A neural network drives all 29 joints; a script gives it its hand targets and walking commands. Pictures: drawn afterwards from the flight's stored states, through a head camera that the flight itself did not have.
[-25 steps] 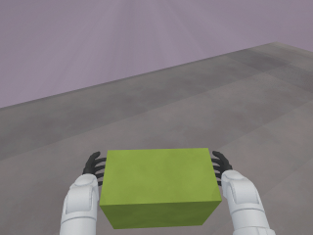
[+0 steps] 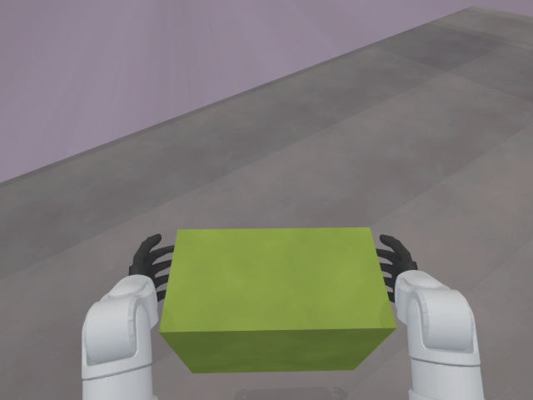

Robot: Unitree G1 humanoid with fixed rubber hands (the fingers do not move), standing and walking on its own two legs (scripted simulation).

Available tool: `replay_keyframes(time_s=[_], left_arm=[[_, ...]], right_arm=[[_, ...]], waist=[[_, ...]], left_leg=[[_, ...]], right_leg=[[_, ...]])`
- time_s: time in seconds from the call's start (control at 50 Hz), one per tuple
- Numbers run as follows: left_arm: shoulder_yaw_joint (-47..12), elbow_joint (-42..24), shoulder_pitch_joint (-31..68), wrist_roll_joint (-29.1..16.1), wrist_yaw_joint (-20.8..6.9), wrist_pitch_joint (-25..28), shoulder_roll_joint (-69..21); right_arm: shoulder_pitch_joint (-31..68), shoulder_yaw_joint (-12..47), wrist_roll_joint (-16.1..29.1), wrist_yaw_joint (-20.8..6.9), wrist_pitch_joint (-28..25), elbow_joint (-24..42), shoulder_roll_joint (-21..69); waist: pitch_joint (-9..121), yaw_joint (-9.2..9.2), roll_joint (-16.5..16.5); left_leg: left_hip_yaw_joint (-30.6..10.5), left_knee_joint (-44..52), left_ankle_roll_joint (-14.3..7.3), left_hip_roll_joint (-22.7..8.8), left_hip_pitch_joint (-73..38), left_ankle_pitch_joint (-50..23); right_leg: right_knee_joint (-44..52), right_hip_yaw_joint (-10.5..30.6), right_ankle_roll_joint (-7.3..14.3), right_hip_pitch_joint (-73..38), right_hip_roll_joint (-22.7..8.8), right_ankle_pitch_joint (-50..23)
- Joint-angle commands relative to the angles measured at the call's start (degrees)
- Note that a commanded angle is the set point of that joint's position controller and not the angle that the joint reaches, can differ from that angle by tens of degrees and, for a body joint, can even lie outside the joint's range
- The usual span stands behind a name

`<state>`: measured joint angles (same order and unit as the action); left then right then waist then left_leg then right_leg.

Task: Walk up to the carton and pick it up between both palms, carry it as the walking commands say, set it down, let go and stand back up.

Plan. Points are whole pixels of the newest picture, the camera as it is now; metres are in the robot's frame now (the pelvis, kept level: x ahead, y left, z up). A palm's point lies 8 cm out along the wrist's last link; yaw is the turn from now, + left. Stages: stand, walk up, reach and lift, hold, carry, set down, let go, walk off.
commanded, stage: carry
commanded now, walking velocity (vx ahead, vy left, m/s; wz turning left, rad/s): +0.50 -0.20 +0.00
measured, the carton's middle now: (273, 306) +0.29 -0.01 +0.00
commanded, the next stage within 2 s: none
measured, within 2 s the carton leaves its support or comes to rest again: neither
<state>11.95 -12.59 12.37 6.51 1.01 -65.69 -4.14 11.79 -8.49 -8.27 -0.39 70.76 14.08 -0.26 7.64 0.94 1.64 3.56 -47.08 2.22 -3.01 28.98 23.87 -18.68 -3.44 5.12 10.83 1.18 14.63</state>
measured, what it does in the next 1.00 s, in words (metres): walks ahead: left foot, then right foot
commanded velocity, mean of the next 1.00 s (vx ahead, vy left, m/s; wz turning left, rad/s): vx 0.50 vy -0.20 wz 0.00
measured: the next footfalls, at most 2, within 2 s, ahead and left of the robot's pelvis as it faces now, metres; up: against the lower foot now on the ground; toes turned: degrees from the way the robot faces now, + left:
left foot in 0.28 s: +0.24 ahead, +0.10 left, +0.00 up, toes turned +7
right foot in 0.56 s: +0.53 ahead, -0.30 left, +0.00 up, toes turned -5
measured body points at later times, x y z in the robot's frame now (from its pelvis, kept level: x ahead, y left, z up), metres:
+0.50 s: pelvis +0.30 -0.10 -0.03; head +0.30 -0.11 +0.42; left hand +0.59 +0.06 +0.04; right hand +0.55 -0.31 +0.04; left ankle +0.20 +0.09 -0.75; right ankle +0.41 -0.26 -0.72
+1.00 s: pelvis +0.61 -0.22 -0.01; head +0.59 -0.23 +0.44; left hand +0.88 -0.04 +0.07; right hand +0.88 -0.41 +0.06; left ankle +0.60 -0.08 -0.75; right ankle +0.54 -0.30 -0.71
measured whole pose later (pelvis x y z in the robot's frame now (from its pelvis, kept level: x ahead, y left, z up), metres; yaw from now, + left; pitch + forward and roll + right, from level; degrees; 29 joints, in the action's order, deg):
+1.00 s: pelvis +0.61 -0.22 -0.01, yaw -1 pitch +5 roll +1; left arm 11.6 -19.3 6.5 5.8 1.9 -67.9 -4.8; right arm 7.4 -7.8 -7.8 -0.4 69.9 17.3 1.7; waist 9.0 0.3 0.9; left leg 7.2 -28.4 1.0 -4.7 17.3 15.2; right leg -47.6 -5.4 1.4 21.0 -0.8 24.7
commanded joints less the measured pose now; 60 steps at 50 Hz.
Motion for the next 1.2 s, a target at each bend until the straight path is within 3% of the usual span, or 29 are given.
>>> replay_keyframes(time_s=[0.0, 0.12, 0.18, 0.22, 0.24, 0.26, 0.28, 0.3, 0.32, 0.36, 0.4, 0.42, 0.48, 0.52, 0.54, 0.56, 0.58, 0.66, 0.72, 0.82, 0.84, 0.86, 0.88, 0.9, 0.94, 0.98, 1.1, 1.14, 1.18], left_arm=[[-42.6, -16.4, 28.2, -26.3, -13.0, -2.5, -49.0], [-43.0, -14.2, 26.1, -25.7, -14.3, -4.7, -45.9], [-41.8, -11.1, 21.1, -24.7, -14.6, -5.3, -45.6], [-41.7, -14.2, 25.7, -26.3, -14.6, -4.9, -44.9], [-42.4, -15.2, 26.8, -26.9, -14.6, -4.5, -44.1], [-43.6, -15.7, 28.9, -27.8, -14.7, -4.2, -46.1], [-42.2, -12.5, 26.3, -26.3, -15.3, -4.3, -45.7], [-42.6, -10.9, 27.4, -26.8, -15.7, -3.8, -46.6], [-43.3, -13.2, 30.7, -28.4, -15.7, -3.2, -47.5], [-42.4, -14.1, 30.7, -27.5, -15.3, -2.4, -47.4], [-44.6, -15.0, 26.3, -27.0, -14.5, -1.7, -50.0], [-44.4, -15.1, 24.7, -26.3, -14.2, -1.9, -48.8], [-46.2, -14.4, 26.1, -26.5, -13.3, -2.2, -49.8], [-46.6, -15.8, 24.3, -25.6, -12.3, -1.7, -49.2], [-47.5, -18.4, 29.5, -26.0, -12.1, -1.8, -48.9], [-46.9, -16.0, 28.4, -25.2, -12.5, -2.5, -48.6], [-46.1, -16.3, 29.7, -24.9, -12.4, -2.5, -47.4], [-45.9, -14.6, 23.4, -23.9, -12.9, -1.1, -50.8], [-44.3, -11.4, 19.2, -24.2, -13.5, -0.8, -51.4], [-47.9, -17.0, 24.0, -25.7, -13.3, -1.4, -48.7], [-47.8, -16.9, 25.5, -25.7, -13.2, -1.7, -48.7], [-47.3, -15.4, 24.9, -25.2, -13.3, -2.4, -47.5], [-46.6, -13.9, 23.8, -24.9, -13.6, -2.9, -47.2], [-46.5, -13.5, 24.7, -24.6, -13.5, -3.2, -46.7], [-45.5, -9.0, 21.8, -23.5, -13.9, -3.7, -46.0], [-46.2, -9.9, 22.8, -24.0, -14.2, -3.6, -47.5], [-49.3, -17.3, 27.3, -26.8, -12.5, -2.3, -49.6], [-48.8, -20.9, 27.8, -26.9, -12.2, -1.9, -49.2], [-47.5, -15.1, 23.7, -25.0, -11.8, -2.5, -49.4]], right_arm=[[35.1, 44.3, 29.8, -8.6, -3.4, 18.4, 55.1], [31.1, 44.0, 28.1, -8.8, -1.3, 13.4, 55.4], [30.7, 43.6, 26.9, -8.5, -1.2, 14.8, 54.4], [27.4, 43.2, 27.4, -8.6, -1.0, 12.0, 56.7], [25.7, 42.3, 26.6, -8.7, -1.5, 11.7, 55.8], [27.0, 42.6, 26.9, -8.8, -1.9, 11.4, 56.5], [23.7, 43.3, 25.7, -8.9, -1.7, 7.4, 57.8], [26.0, 43.9, 25.8, -9.0, -2.4, 8.7, 58.2], [31.2, 45.7, 27.4, -9.0, -3.1, 12.0, 59.2], [34.7, 46.5, 28.0, -9.2, -3.9, 15.0, 57.5], [30.2, 44.7, 27.0, -9.4, -4.2, 16.5, 55.9], [30.8, 44.7, 27.3, -9.6, -4.0, 16.9, 54.4], [26.0, 42.2, 26.1, -10.3, -3.6, 14.2, 54.0], [26.5, 42.4, 26.8, -11.2, -3.3, 16.3, 53.2], [25.3, 41.7, 26.7, -11.7, -3.0, 14.4, 52.9], [28.1, 42.6, 27.1, -11.5, -3.1, 16.0, 53.2], [28.2, 42.7, 27.6, -11.8, -2.5, 13.5, 53.9], [27.9, 43.3, 27.4, -11.6, -4.8, 15.8, 54.9], [29.5, 45.1, 27.8, -10.7, -5.3, 19.9, 54.3], [22.0, 44.0, 26.9, -11.3, -4.3, 15.3, 54.5], [22.5, 43.0, 26.9, -11.3, -3.8, 14.5, 54.6], [21.8, 42.3, 26.6, -11.4, -3.2, 12.4, 54.2], [20.3, 41.2, 25.7, -11.1, -3.1, 9.7, 52.9], [21.9, 41.5, 25.7, -11.0, -2.9, 10.3, 52.6], [21.2, 41.7, 24.4, -11.1, -2.3, 8.1, 51.3], [25.9, 42.3, 25.7, -11.3, -2.8, 11.7, 51.9], [26.4, 42.3, 27.1, -11.3, -3.4, 16.7, 53.4], [28.4, 43.4, 27.5, -11.2, -3.6, 20.6, 52.2], [27.9, 43.1, 28.2, -11.0, -3.0, 18.0, 52.8]], waist=[[19.6, -2.55, -15.7], [9.5, -2.69, -14.4], [12.7, -2.05, -16.3], [19.3, 0.59, -15.4], [25.7, 3.18, -12.9], [26.4, 3.47, 8.3], [22.7, 2.35, 9.7], [14.0, 3.05, 6.4], [13.5, 3.65, -1.3], [8.7, 1.86, -3.2], [6.7, 1.05, -0.2], [8.2, -0.47, 7.4], [12.1, -1.38, 14.4], [17.6, -2.56, 6.3], [20.5, -3.38, 0.7], [21.5, -3.13, -10.8], [19.7, -2.21, -16.7], [23.1, -2.16, -6.1], [22.2, -2.11, -14.4], [14.7, 0.07, -9.3], [16.4, 0.96, -8.5], [16.9, 1.99, -3.0], [16.3, 1.91, 9.7], [15.4, 1.28, 10.3], [12.5, 0.97, 5.2], [9.3, 0.69, 7.6], [18.3, -0.48, 7.2], [26.8, -2.99, -10.8], [20.7, -2.70, -11.2]], left_leg=[[5.4, 0.6, -0.3, 1.2, 15.2, -2.7], [10.1, 5.6, -1.6, 2.9, 10.2, -8.2], [14.5, 13.5, -2.5, 7.6, -2.4, -9.3], [12.4, 22.2, -5.3, 5.2, -30.0, -16.0], [-1.7, 22.2, -11.1, -2.6, -50.8, -17.0], [-30.2, 20.4, -21.4, -23.2, -61.8, -30.9], [-40.1, 23.6, -25.3, -28.9, -60.8, -44.6], [-37.9, 24.1, -23.0, -28.3, -54.1, -50.8], [-32.0, 24.5, -19.2, -27.9, -52.3, -38.5], [-24.5, 29.3, -11.5, -25.7, -40.1, -19.9], [-11.7, 32.1, -7.9, -20.3, -29.8, -19.2], [-2.7, 33.3, -4.7, -17.0, -18.8, -16.3], [5.8, 28.1, -1.2, -11.5, -10.3, -6.7], [11.4, 10.8, 0.8, -5.9, -10.7, -18.0], [11.3, 0.7, 2.0, -3.4, -6.4, -14.7], [9.0, -9.8, 3.8, 0.3, 1.6, 4.0], [5.1, -19.2, 2.4, 2.8, 9.3, 11.7], [-1.0, -15.1, 0.2, -4.4, 10.5, 2.4], [2.1, 1.9, -1.0, -1.4, 3.8, 4.0], [8.5, 24.7, -1.7, 1.6, -16.1, -12.9], [5.1, 27.0, -2.8, -1.6, -26.7, -16.5], [-5.5, 28.1, -5.5, -8.8, -38.4, -14.7], [-22.0, 30.5, -10.8, -18.8, -46.5, -17.9], [-30.2, 31.4, -14.6, -24.7, -49.2, -24.5], [-26.5, 31.6, -14.2, -24.4, -43.7, -22.2], [-17.0, 35.0, -11.1, -21.4, -35.4, -10.9], [5.6, 18.5, -1.1, -9.8, -23.3, -25.5], [8.9, -2.9, 2.7, -2.2, -1.1, -4.8], [4.3, -7.4, 0.7, -0.7, 14.8, 11.8]], right_leg=[[-0.6, 8.9, -1.2, -32.3, -12.1, -45.1], [2.5, 4.5, -1.8, -22.3, -9.8, -48.3], [-7.1, -2.0, -4.8, -21.2, -8.0, -77.4], [-23.6, -6.4, -9.1, -5.1, -7.6, -80.1], [-37.3, -3.7, -11.7, 12.8, -6.1, -66.1], [-58.1, 3.8, -11.6, 34.0, -2.5, -8.6], [-69.6, 13.4, -9.8, 40.7, -1.1, 16.1], [-75.0, 17.8, -8.7, 46.7, -3.5, 21.1], [-68.3, 21.4, -7.8, 49.3, -8.0, 21.9], [-47.0, 18.6, -6.7, 44.8, -13.6, 18.2], [-28.4, 6.4, -6.8, 32.7, -10.1, 7.5], [-20.0, 3.3, -6.4, 17.9, -9.2, -1.8], [-12.5, -8.8, -5.5, -3.2, -0.4, -13.2], [-8.2, -10.7, -4.6, -15.1, 2.7, -7.9], [-5.6, -0.4, -2.2, -21.0, -3.5, -2.3], [1.1, 20.3, 0.9, -24.5, -16.5, 6.1], [4.1, 34.3, 6.7, -28.1, -21.0, -8.7], [-5.5, 14.8, 4.4, -27.7, -16.3, -33.0], [-1.7, 9.2, 3.9, -21.3, -14.3, -23.8], [-1.9, -0.3, 2.1, -3.3, -11.0, -9.4], [-8.3, -4.2, -0.3, 2.9, -8.2, -10.2], [-15.9, -6.6, -3.7, 14.7, -5.1, -7.5], [-25.7, -5.5, -5.4, 27.4, -1.3, -0.3], [-33.4, -0.2, -5.4, 34.1, -1.8, 12.6], [-33.8, 4.3, -4.8, 33.9, -5.2, 12.7], [-22.1, 4.3, -5.0, 28.9, -7.7, 11.1], [1.5, -7.1, -3.8, -7.0, -0.9, -10.4], [2.7, 18.3, 3.4, -32.7, -18.1, -13.2], [-6.2, 17.4, 7.6, -40.0, -19.0, -49.2]])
